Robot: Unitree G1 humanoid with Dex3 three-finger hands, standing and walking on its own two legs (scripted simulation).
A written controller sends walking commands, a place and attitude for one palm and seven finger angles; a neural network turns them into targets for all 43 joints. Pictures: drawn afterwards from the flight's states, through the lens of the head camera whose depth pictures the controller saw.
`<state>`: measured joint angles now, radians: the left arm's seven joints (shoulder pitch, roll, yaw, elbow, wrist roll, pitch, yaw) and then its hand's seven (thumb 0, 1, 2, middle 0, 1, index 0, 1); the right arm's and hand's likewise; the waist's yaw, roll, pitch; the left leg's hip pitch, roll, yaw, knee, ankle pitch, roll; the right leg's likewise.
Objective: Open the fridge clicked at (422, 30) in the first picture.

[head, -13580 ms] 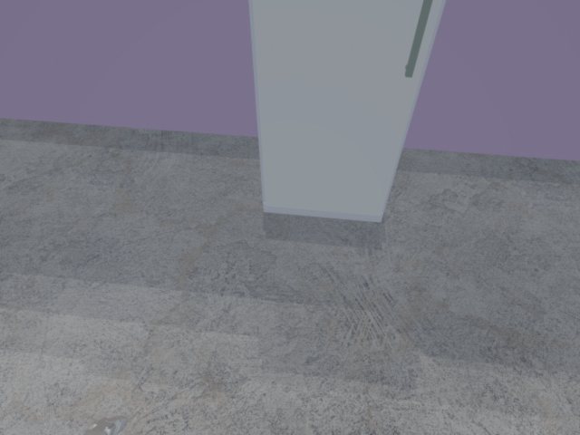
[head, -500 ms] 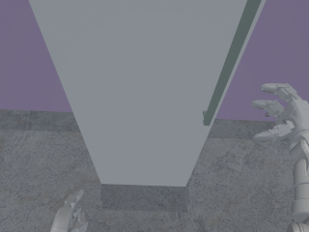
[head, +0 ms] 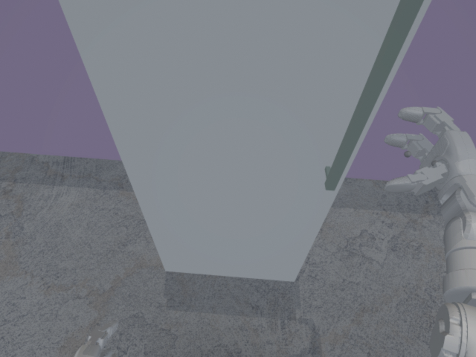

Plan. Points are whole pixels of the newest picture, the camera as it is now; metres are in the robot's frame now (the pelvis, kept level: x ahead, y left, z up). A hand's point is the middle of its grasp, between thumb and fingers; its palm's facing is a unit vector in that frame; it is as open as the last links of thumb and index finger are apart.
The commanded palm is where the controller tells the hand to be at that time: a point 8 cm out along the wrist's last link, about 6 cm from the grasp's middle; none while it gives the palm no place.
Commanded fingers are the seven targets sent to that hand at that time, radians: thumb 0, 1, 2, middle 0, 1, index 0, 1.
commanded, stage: move the hooked fingers beside the handle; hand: right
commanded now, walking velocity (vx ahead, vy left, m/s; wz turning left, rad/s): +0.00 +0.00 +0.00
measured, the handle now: (368, 84) +0.49 -0.15 +0.23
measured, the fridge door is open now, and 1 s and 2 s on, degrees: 0 0 0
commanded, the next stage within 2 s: feel for the door with the fingertips in 0.98 s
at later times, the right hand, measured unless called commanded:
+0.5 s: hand (401, 153) +0.43 -0.22 +0.15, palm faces -0.01 +1.00 -0.01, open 14.0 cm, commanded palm +0.40 -0.27 +0.15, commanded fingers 0.00 0.50 -0.30 0.30 1.20 0.30 1.20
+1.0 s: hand (398, 151) +0.43 -0.21 +0.16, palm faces -0.01 +1.00 -0.01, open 14.0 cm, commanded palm +0.40 -0.27 +0.15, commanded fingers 0.00 0.50 -0.30 0.30 1.20 0.30 1.20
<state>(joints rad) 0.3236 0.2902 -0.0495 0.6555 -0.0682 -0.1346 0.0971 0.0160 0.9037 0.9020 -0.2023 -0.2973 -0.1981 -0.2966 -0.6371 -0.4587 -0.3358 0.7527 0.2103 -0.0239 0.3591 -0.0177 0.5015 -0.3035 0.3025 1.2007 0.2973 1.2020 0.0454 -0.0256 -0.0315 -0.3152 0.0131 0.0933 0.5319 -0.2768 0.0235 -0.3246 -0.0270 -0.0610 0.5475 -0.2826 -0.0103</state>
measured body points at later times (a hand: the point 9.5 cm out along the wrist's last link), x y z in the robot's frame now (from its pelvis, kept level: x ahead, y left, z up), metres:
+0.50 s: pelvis +0.00 -0.01 +0.00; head +0.02 +0.00 +0.45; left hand +0.07 +0.26 -0.11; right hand +0.43 -0.27 +0.15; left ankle +0.00 +0.10 -0.73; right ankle +0.00 -0.11 -0.73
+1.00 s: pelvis +0.00 +0.00 +0.00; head +0.02 +0.00 +0.45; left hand +0.09 +0.26 -0.11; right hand +0.42 -0.26 +0.16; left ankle +0.00 +0.10 -0.73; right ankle +0.00 -0.11 -0.73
